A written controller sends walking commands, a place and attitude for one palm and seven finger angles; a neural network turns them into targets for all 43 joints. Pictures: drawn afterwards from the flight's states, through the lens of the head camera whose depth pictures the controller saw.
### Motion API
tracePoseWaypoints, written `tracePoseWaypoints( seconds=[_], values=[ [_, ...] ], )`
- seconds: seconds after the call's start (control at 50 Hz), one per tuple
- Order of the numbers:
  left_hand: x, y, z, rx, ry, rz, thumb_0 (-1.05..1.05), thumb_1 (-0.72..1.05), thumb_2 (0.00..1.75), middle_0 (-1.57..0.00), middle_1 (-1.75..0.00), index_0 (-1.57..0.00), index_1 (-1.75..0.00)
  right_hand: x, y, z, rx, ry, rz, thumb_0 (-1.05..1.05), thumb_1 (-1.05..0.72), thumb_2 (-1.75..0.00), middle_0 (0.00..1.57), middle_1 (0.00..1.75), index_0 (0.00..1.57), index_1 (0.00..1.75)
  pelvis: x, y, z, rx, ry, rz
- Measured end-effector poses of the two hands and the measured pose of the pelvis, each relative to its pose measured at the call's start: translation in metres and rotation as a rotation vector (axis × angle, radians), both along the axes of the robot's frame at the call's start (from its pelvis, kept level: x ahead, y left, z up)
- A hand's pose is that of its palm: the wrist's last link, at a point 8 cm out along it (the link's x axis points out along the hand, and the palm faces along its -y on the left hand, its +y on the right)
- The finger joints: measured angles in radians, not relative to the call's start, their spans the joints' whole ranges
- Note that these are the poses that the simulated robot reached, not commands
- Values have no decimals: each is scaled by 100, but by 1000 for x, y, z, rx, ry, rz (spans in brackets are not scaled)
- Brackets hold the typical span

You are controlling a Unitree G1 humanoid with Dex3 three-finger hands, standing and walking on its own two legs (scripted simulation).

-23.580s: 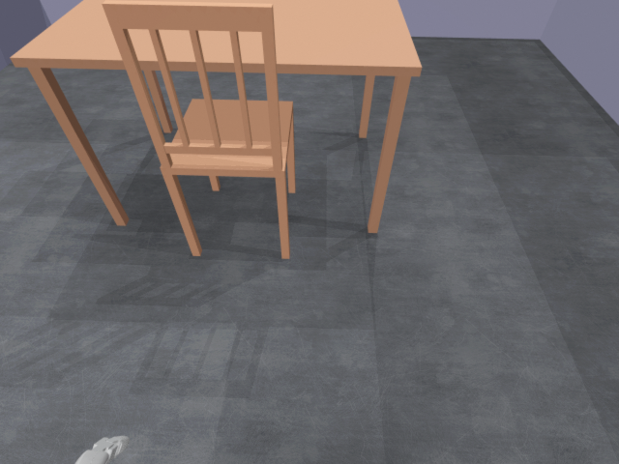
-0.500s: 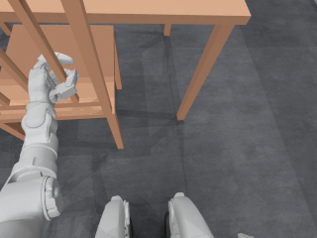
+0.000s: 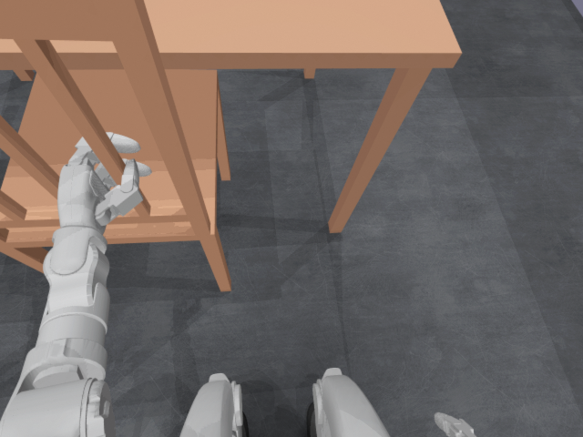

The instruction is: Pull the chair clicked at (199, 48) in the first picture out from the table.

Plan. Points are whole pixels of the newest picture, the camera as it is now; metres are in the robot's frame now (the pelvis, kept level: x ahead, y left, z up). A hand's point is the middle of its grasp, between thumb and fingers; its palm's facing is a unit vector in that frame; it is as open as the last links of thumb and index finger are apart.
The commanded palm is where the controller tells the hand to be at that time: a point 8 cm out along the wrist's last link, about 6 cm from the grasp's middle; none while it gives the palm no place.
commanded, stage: hook a spindle and tug to test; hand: left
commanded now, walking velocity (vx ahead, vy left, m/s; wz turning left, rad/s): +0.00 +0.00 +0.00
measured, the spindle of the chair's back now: (22, 153) +0.47 +0.32 +0.05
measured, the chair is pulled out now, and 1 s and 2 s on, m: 0.01 0.11 0.21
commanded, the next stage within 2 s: step backward, pulling the chair out in 0.12 s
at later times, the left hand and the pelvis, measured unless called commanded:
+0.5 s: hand (140, 194) +0.42 +0.18 +0.03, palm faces +0.18 -0.98 -0.07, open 5.0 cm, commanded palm +0.39 +0.22 +0.03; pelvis +0.01 +0.01 +0.07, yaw +2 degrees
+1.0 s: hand (163, 248) +0.35 +0.14 +0.03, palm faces +0.07 -0.99 -0.14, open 4.8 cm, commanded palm +0.33 +0.19 +0.04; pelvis -0.04 +0.00 +0.09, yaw +1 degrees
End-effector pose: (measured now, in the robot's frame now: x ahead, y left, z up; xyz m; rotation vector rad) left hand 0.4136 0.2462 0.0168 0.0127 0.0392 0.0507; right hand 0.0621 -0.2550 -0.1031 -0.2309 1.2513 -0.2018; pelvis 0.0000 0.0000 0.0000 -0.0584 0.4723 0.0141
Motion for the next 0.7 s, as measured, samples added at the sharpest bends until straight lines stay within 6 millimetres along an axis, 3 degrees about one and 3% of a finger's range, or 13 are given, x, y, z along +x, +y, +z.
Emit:
tracePoseWaypoints(
  seconds=[0.26,0.38,0.54,0.7],
  values=[
    [-15,0,2,25,14,10,2,79,82,-40,-141,-40,-145,24,7,1,8,-45,26,0,-91,-90,20,30,20,30,4,4,4,2,-26,11],
    [-16,-8,21,71,268,115,3,78,84,-34,-124,-41,-145,26,20,36,5,-43,-38,0,-91,-90,20,30,20,30,9,8,45,17,-128,19],
    [-23,-20,28,31,369,132,4,80,83,-26,-103,-46,-145,8,12,76,-57,3,-46,0,-91,-90,20,30,20,30,12,6,77,12,-192,28],
    [-37,-27,30,59,380,107,3,79,82,-27,-100,-49,-145,-19,-7,79,-87,47,-69,0,-91,-90,20,30,20,30,2,4,84,25,-236,8]
  ],
)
